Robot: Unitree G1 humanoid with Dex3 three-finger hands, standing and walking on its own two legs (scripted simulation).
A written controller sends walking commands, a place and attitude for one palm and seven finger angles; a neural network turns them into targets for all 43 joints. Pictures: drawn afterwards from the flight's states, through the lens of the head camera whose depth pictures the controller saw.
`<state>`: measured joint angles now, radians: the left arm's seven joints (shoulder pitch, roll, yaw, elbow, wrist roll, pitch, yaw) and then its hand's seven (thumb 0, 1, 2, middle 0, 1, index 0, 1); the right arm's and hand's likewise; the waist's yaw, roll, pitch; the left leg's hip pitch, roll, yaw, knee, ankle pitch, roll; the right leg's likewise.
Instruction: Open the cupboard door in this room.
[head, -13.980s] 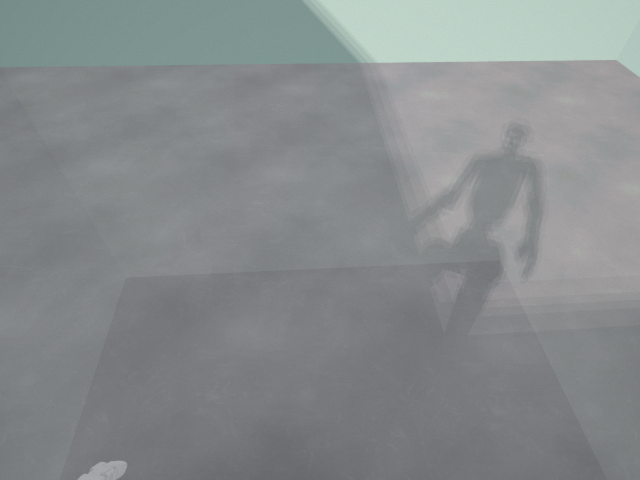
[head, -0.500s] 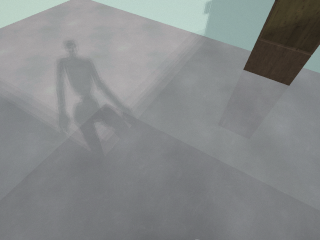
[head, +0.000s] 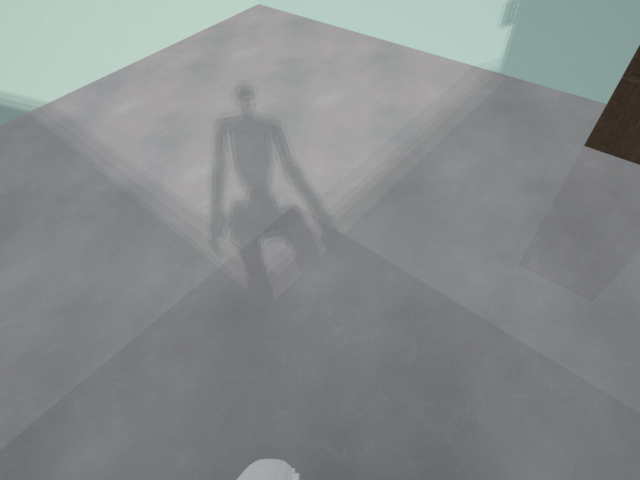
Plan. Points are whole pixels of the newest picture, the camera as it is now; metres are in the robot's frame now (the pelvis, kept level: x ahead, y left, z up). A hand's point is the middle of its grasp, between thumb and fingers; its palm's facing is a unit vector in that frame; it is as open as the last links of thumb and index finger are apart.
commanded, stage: turn or walk to find it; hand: left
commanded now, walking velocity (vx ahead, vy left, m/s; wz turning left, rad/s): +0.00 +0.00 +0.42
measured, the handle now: out of the picture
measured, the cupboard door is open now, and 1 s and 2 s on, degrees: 0 0 0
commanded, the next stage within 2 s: stand and wait in 1.98 s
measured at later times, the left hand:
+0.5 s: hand out of the picture +0.01 +0.27 -0.17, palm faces +0.24 -0.94 -0.26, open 7.4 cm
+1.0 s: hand out of the picture -0.05 +0.19 -0.15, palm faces +0.43 -0.87 -0.26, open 7.3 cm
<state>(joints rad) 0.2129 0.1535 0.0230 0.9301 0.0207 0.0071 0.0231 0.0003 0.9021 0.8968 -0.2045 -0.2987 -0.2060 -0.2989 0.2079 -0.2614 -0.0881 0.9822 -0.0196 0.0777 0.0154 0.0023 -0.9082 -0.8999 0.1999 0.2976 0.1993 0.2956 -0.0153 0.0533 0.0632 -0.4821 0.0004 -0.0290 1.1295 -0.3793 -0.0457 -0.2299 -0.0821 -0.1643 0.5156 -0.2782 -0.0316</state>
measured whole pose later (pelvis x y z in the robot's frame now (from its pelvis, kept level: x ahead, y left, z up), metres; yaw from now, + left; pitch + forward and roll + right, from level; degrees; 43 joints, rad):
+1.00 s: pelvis -0.02 -0.01 +0.00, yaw +25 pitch -1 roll +2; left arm 0.23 0.17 0.03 0.95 0.03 0.01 0.02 0.00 0.91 0.90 -0.21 -0.30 -0.21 -0.30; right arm 0.22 -0.25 -0.08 1.01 -0.02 0.08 0.01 0.00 -0.91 -0.90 0.20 0.30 0.20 0.30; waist 0.00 0.02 0.07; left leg -0.40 0.04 0.00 0.97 -0.43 -0.06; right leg -0.22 -0.11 -0.21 0.50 -0.26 -0.03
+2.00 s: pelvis -0.05 -0.02 +0.00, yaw +50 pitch +0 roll +2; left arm 0.23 0.19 0.04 0.96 0.03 0.01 0.02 0.00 0.90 0.90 -0.21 -0.30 -0.21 -0.30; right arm 0.18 -0.24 -0.07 1.00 -0.01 0.07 0.01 0.00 -0.91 -0.90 0.20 0.30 0.20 0.30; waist 0.01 0.00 0.09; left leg -0.33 0.04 0.03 0.78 -0.45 -0.06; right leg -0.23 -0.14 -0.22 0.55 -0.31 -0.01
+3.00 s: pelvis -0.11 +0.00 +0.00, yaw +26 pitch +1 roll -1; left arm 0.15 0.28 0.09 0.94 0.03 0.08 -0.02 0.00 0.91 0.90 -0.20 -0.30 -0.20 -0.30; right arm 0.20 -0.21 -0.03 0.93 -0.02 0.01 -0.03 0.00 -0.91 -0.90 0.20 0.30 0.20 0.30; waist 0.01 -0.03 0.06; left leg -0.22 0.04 0.09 0.51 -0.30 0.01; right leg -0.51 0.05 0.05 1.02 -0.43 0.04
